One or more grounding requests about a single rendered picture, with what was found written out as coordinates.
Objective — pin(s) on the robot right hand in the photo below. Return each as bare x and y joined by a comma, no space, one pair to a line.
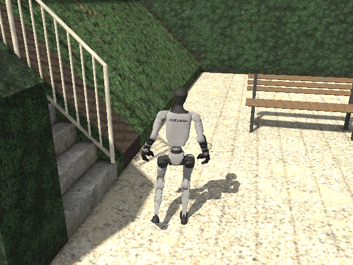
207,158

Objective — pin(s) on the robot left forearm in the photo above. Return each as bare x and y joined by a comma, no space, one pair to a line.
148,143

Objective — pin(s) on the robot left hand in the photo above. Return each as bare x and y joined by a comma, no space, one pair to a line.
146,153

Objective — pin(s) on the robot right upper arm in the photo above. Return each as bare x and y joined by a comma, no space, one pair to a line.
198,127

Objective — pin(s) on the robot left thigh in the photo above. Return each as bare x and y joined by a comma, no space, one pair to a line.
162,162

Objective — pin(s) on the right robot shin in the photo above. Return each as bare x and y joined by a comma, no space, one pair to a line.
185,198

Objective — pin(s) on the robot right forearm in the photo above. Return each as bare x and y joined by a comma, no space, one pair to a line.
204,147

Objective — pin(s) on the robot left upper arm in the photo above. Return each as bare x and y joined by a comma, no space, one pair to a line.
158,123

